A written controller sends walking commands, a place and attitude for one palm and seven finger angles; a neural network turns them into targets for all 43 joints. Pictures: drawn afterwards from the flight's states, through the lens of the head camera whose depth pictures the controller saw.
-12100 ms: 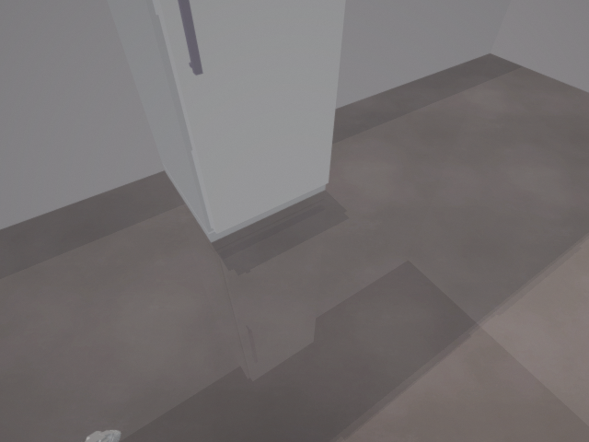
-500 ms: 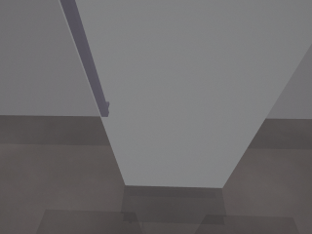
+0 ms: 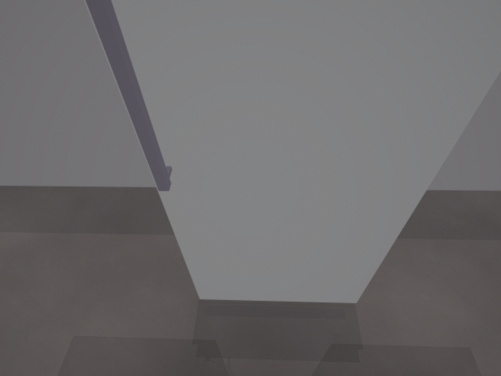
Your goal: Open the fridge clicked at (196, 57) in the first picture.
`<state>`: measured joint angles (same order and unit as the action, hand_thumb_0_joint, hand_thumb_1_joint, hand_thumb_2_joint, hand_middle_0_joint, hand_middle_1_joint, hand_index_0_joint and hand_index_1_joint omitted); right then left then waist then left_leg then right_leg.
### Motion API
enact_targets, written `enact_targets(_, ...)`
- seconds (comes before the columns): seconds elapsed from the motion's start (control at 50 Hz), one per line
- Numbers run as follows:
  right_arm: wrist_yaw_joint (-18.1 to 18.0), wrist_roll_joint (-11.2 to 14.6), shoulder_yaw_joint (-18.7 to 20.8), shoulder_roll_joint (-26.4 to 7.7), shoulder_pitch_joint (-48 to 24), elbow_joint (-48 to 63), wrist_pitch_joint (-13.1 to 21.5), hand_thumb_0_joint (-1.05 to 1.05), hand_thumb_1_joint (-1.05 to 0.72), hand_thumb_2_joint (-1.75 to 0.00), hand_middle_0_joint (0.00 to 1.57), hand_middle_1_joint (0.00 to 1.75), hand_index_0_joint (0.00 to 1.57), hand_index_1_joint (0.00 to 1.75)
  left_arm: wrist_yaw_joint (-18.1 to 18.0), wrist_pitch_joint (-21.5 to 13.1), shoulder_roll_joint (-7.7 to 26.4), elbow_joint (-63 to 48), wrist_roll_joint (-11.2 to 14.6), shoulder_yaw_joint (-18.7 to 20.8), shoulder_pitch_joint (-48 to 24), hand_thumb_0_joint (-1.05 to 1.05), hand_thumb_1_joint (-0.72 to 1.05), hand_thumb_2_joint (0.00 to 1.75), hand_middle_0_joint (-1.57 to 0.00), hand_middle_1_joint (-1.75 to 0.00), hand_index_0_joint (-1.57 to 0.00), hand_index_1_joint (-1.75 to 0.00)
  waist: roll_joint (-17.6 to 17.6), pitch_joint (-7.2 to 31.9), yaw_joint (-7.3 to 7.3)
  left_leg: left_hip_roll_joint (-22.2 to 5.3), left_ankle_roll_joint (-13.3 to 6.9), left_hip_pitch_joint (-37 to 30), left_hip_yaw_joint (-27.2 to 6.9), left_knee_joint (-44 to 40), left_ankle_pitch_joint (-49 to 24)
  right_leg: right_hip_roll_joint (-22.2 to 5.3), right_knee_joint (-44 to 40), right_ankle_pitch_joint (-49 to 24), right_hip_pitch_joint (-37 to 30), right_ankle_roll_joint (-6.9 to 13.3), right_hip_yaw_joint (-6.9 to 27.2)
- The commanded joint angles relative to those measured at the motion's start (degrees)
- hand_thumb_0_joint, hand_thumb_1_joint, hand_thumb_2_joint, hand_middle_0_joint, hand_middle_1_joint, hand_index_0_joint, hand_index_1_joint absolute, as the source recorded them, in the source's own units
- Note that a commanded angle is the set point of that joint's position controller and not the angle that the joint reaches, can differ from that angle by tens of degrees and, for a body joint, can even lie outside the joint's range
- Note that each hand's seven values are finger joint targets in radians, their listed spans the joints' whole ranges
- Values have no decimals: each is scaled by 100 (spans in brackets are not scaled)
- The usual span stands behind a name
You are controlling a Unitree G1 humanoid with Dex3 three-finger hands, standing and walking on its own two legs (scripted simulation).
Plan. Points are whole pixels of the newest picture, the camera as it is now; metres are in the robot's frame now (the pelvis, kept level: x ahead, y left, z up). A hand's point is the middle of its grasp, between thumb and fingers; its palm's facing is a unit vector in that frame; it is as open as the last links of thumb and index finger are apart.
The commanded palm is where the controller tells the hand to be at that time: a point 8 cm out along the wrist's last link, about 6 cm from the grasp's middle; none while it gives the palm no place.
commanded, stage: look again from close up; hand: left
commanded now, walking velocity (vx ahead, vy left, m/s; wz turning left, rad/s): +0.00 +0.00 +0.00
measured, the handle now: (130, 71) +0.47 +0.20 +0.26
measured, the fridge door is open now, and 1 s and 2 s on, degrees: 0 0 0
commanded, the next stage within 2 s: raise the hand to about handle height in 0.66 s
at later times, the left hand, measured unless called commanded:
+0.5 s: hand out of the picture +0.00 +0.17 -0.17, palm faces +0.02 -0.98 -0.20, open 7.3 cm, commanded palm none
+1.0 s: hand (139, 318) +0.20 +0.18 +0.02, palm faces +0.15 -0.99 -0.02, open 7.6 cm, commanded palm +0.11 +0.24 -0.03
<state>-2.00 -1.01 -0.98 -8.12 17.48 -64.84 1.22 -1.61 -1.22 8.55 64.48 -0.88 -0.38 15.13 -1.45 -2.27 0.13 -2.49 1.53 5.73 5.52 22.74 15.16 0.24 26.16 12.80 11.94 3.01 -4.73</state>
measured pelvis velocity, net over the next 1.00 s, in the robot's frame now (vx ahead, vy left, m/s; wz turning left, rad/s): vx -0.02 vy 0.01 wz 0.03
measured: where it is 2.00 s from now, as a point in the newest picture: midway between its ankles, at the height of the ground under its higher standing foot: outside the picture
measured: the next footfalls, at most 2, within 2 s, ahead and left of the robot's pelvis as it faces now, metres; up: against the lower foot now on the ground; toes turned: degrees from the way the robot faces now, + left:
none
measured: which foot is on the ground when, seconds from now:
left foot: down 0.00-1.00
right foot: down 0.00-1.00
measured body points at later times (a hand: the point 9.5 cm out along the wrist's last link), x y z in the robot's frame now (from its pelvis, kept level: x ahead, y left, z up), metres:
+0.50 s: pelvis +0.00 +0.00 +0.00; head +0.00 -0.01 +0.45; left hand +0.00 +0.22 -0.15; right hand -0.03 -0.21 -0.17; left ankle -0.03 +0.13 -0.74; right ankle +0.02 -0.08 -0.74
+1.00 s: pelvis -0.02 +0.01 -0.02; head -0.02 +0.00 +0.43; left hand +0.18 +0.23 +0.03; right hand +0.13 -0.25 -0.11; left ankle -0.03 +0.13 -0.74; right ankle +0.02 -0.08 -0.74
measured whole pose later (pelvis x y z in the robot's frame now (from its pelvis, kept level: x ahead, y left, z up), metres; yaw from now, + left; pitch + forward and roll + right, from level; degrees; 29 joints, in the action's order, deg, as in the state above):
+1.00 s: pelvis -0.02 +0.01 -0.02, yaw +2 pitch +3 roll +1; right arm -3.0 1.2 1.8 -16.0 14.7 -41.8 17.8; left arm 1.9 -19.8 8.7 6.7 12.3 3.0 20.2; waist -1.4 4.2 1.9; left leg -1.1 0.2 21.4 3.9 39.3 20.8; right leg -2.4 40.6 17.7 26.1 1.9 -5.5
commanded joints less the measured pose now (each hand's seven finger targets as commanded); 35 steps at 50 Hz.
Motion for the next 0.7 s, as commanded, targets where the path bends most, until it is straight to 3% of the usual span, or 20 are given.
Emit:
enact_targets(0.0,-13,13,113,-437,462,74,66,0,-90,-90,20,30,20,30,-43,-95,632,-161,28,125,314,0,90,90,-20,-30,-20,-30,262,-151,-36,-393,-247,466,-408,-391,-539,-730,-551,-960,-238,41,830)
enact_targets(0.26,2,0,115,-397,541,19,29,0,-90,-90,20,30,20,30,-39,-82,662,-186,35,135,296,0,90,90,-20,-30,-20,-30,261,-296,-16,-351,-223,521,-377,-375,-267,-727,-778,-299,-63,57,931)
enact_targets(0.34,-2,4,117,-378,551,10,40,0,-90,-90,20,30,20,30,-40,-85,652,-195,34,138,321,0,90,90,-20,-30,-20,-30,117,-255,-20,-371,-224,495,-384,-383,-339,-719,-752,-395,-93,58,910)
enact_targets(0.68,-14,7,125,-339,546,18,40,0,-90,-90,20,30,20,30,-43,-76,563,-152,18,124,396,0,90,90,-20,-30,-20,-30,201,-343,-32,-392,-247,512,-434,-422,-365,-682,-758,-310,-36,37,870)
